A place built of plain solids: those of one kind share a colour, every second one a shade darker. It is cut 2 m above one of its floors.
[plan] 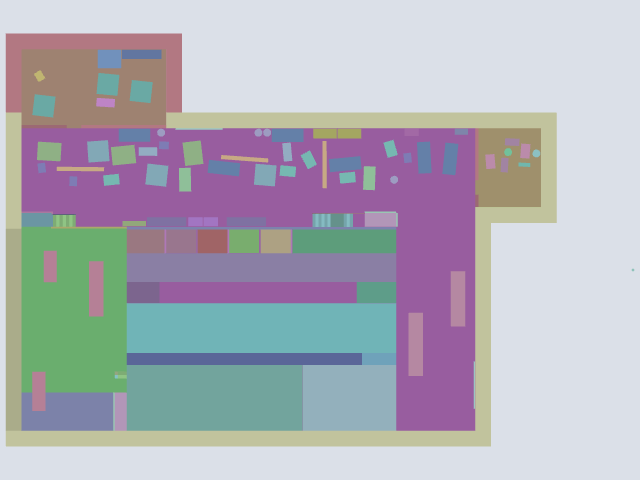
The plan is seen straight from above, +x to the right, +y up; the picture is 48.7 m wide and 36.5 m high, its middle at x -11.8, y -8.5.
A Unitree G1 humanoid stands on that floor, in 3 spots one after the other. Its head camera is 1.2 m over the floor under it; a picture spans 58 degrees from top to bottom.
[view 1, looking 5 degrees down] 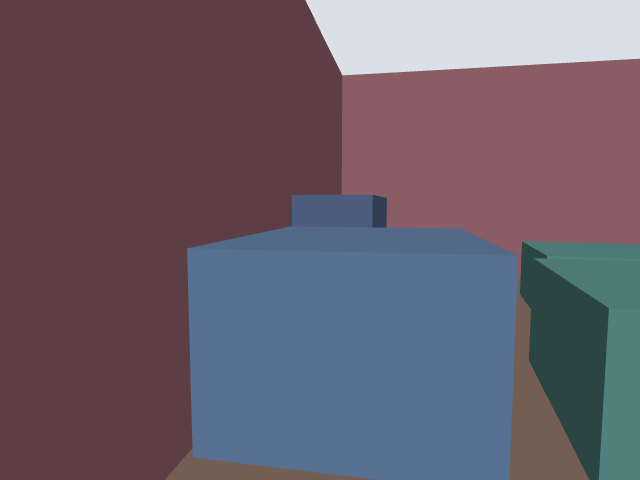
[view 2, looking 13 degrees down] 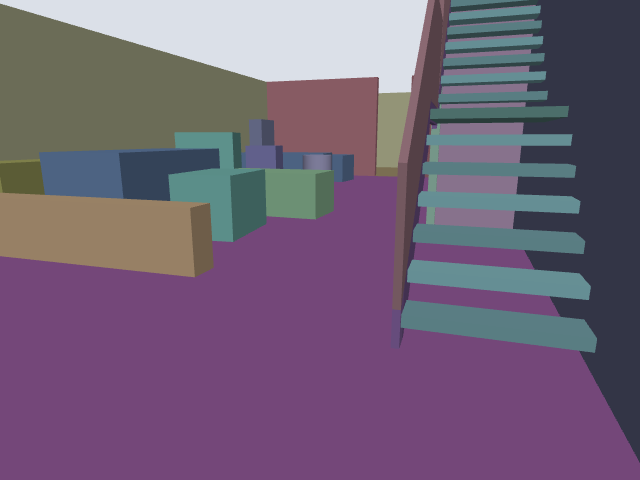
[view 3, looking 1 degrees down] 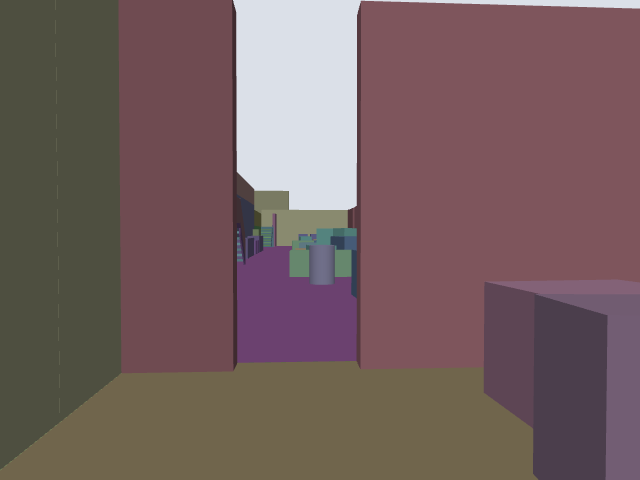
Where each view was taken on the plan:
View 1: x -30.50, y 5.00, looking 11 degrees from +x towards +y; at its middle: chipheap_chiproom_far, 2.39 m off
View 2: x -14.77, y -6.78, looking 18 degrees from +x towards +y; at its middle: floor_hallground_stone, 5.33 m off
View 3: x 4.00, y -4.50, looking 177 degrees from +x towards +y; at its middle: pallets_low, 17.70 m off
